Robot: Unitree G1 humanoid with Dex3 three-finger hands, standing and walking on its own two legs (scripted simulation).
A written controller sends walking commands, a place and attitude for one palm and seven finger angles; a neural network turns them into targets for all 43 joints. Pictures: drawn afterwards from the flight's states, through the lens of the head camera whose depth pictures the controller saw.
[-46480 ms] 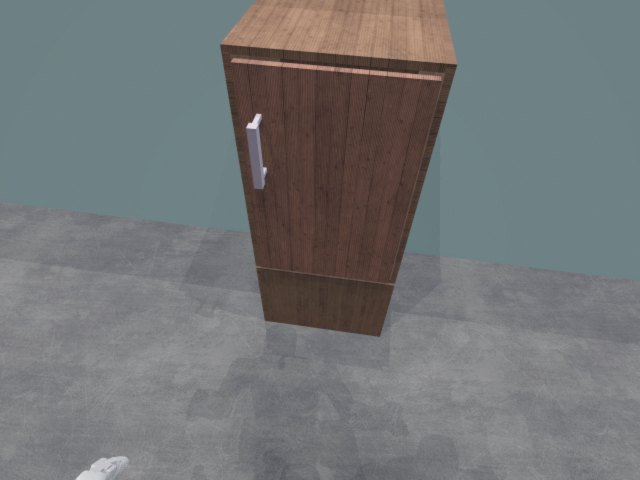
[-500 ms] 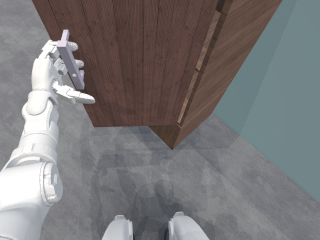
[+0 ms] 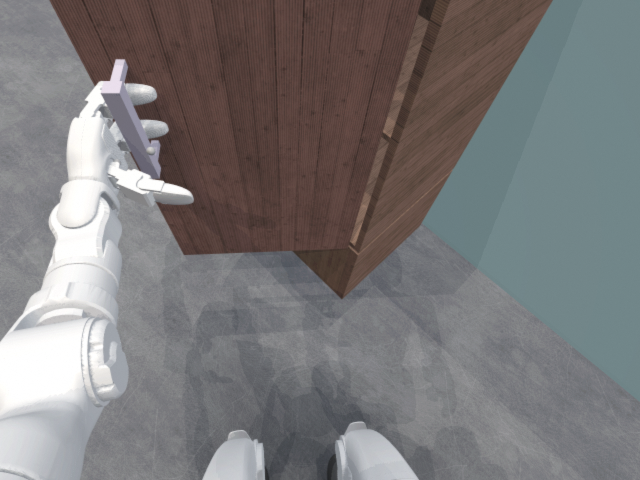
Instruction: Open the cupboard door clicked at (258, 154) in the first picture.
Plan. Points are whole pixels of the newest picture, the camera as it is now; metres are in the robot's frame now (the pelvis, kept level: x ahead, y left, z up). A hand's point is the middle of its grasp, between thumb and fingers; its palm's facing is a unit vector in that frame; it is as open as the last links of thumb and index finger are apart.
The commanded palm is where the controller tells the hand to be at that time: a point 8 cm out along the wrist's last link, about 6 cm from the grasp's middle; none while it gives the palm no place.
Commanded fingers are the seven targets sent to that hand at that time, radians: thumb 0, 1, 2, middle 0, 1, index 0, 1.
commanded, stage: slide the fingers in behind the handle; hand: left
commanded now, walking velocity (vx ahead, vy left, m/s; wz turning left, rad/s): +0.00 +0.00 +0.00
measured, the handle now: (137, 124) +0.55 +0.19 +0.08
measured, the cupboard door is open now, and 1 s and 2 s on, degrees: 50 50 92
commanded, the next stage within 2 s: close the thumb around the handle in 0.06 s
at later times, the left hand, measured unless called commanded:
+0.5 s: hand (154, 150) +0.50 +0.16 +0.08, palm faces +0.00 -1.00 -0.02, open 10.7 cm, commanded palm +0.48 +0.21 +0.08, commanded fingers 0.00 0.51 0.73 -0.37 -1.31 -0.37 -1.31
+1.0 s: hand (156, 150) +0.51 +0.16 +0.07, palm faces -0.01 -1.00 -0.01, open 5.3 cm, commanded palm +0.48 +0.21 +0.08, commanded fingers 0.00 0.90 0.90 -0.40 -1.35 -0.40 -1.35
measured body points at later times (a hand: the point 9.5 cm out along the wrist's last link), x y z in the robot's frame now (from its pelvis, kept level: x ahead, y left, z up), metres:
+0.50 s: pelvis +0.00 +0.00 +0.00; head +0.12 +0.02 +0.43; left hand +0.50 +0.22 +0.08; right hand +0.02 -0.26 -0.12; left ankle +0.01 +0.11 -0.66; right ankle +0.01 -0.11 -0.66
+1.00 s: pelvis +0.00 +0.00 +0.00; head +0.12 +0.02 +0.43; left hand +0.50 +0.22 +0.08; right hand +0.01 -0.26 -0.11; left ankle +0.01 +0.11 -0.66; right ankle +0.01 -0.11 -0.66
